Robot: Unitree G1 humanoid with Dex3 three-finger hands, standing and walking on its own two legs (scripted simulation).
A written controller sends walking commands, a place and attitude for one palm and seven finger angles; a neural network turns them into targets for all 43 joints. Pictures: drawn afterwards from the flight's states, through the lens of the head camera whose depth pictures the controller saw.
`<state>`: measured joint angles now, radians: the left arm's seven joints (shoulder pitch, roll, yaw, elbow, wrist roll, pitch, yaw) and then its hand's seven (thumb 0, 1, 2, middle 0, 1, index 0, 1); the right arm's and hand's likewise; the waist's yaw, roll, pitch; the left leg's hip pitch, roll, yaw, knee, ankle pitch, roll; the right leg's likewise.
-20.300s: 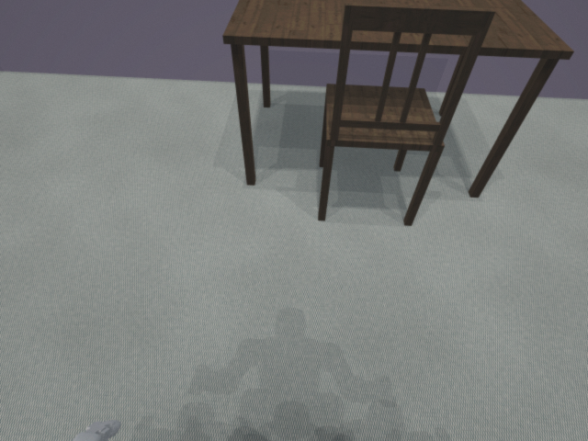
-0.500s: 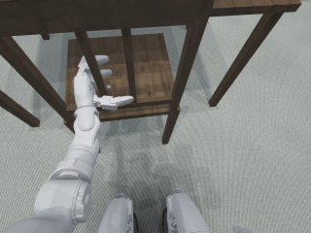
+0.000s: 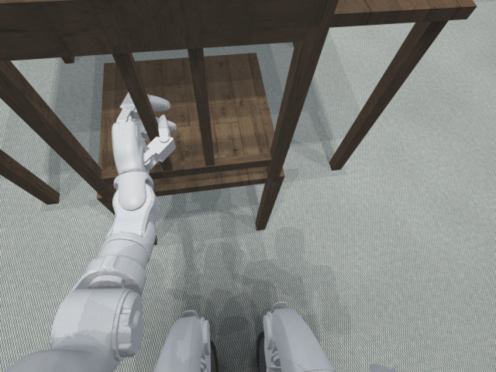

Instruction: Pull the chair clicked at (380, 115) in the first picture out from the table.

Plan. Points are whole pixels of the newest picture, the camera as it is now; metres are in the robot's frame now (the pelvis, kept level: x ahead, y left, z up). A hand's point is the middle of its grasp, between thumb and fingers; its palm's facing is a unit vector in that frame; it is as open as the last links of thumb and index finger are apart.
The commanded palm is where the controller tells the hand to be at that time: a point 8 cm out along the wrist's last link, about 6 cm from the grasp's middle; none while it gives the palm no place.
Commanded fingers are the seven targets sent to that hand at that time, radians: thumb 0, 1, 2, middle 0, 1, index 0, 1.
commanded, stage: hook a spindle and tug to test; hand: left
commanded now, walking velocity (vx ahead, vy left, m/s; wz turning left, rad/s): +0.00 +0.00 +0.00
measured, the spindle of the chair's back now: (150, 123) +0.50 +0.13 +0.03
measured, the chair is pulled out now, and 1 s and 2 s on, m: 0.00 0.03 0.15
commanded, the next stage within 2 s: step backward, pulling the chair out in 0.46 s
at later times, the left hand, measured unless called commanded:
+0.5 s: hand (168, 151) +0.45 +0.10 +0.03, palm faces +0.09 -1.00 +0.00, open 5.1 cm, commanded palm +0.41 +0.14 +0.02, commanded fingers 0.00 0.90 0.90 -0.50 -1.45 -0.50 -1.45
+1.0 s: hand (163, 150) +0.44 +0.10 +0.05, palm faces -0.12 -0.99 -0.11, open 5.0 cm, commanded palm +0.42 +0.15 +0.04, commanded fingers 0.00 0.90 0.90 -0.50 -1.45 -0.50 -1.45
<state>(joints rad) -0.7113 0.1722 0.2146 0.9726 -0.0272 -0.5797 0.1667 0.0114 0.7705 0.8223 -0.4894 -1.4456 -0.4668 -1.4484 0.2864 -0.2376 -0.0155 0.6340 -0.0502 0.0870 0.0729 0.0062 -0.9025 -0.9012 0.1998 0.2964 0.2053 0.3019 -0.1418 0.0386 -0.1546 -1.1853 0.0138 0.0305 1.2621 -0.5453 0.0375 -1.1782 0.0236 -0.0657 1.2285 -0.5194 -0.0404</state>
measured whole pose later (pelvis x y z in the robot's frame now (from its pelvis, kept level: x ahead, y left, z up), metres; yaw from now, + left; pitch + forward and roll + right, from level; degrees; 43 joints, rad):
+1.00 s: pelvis +0.06 +0.02 +0.11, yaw +1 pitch +13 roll -2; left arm -0.56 0.14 -0.01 1.00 -0.05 -0.20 0.07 0.05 0.77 0.80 -0.26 -1.13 -0.49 -1.45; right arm 0.27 -0.27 -0.02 0.64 0.05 0.14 -0.09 0.01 -0.90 -0.90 0.20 0.30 0.21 0.30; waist -0.10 0.03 0.03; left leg -0.46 -0.02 0.03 0.54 -0.29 0.05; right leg -0.45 0.02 -0.05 0.52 -0.24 0.00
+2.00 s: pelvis -0.07 +0.01 +0.11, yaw +6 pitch +7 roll +0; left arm -0.61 0.11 -0.04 0.93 -0.04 -0.14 0.08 0.04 0.75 0.80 -0.26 -1.15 -0.50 -1.45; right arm 0.13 -0.34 -0.05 0.70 0.05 0.04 -0.14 0.01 -0.90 -0.90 0.20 0.30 0.20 0.30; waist -0.10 0.02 0.20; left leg -0.35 0.02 -0.05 0.52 -0.29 -0.05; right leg -0.48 -0.06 -0.07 0.49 -0.12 0.01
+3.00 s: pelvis -0.26 -0.01 +0.11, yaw +6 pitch +3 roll +1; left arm -0.57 0.13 -0.03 0.98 -0.04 -0.19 0.09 0.02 0.75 0.79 -0.23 -1.16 -0.50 -1.45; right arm 0.18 -0.26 -0.02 0.71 0.03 -0.01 -0.12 0.01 -0.90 -0.90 0.20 0.30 0.21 0.30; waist -0.08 -0.01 0.19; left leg -0.38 0.01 0.01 0.56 -0.24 -0.02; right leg -0.51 -0.04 -0.01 0.56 -0.17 0.01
